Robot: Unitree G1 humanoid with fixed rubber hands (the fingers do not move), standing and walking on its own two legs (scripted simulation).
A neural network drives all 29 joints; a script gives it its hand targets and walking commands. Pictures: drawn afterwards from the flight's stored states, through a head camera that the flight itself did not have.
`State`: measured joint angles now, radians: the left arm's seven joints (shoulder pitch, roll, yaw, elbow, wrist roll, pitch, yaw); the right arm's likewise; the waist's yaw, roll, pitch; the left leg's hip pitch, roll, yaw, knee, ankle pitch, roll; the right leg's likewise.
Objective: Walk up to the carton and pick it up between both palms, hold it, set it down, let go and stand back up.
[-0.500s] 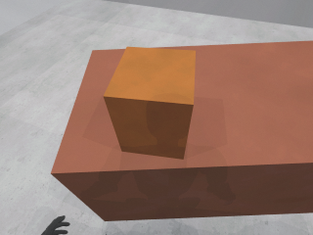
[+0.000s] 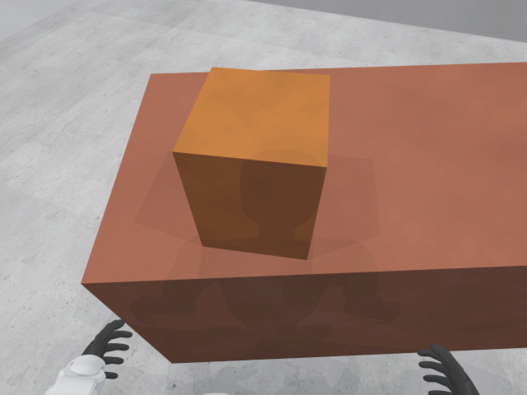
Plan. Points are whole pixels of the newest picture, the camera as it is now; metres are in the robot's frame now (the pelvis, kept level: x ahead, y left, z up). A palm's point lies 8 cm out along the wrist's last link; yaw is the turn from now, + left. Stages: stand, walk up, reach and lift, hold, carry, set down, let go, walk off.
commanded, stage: reach and lift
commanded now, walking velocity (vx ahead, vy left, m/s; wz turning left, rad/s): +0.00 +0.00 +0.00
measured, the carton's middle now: (261, 167) +0.47 +0.03 +0.06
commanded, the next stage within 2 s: none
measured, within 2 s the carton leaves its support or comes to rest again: neither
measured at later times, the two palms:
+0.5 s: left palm out of the picture +0.13 +0.28 -0.05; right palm out of the picture +0.13 -0.22 -0.05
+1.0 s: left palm (83, 360) +0.16 +0.26 +0.01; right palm (429, 373) +0.16 -0.19 +0.02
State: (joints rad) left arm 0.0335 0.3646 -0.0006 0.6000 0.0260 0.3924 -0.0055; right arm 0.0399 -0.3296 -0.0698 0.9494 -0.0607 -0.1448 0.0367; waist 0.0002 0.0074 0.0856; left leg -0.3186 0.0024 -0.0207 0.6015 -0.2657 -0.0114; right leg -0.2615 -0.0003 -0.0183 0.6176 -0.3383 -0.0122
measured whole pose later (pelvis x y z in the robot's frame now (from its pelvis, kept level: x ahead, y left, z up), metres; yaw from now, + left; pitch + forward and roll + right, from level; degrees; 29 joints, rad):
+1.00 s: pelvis -0.03 +0.01 +0.01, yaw +0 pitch -9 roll +0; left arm 0.20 0.35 0.01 0.16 -0.14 0.32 -0.04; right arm 0.29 -0.07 -0.03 0.05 0.07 0.22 -0.10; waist 0.02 -0.02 0.09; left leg -0.14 0.00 -0.01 0.49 -0.18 -0.01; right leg -0.09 0.00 -0.02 0.49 -0.25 0.00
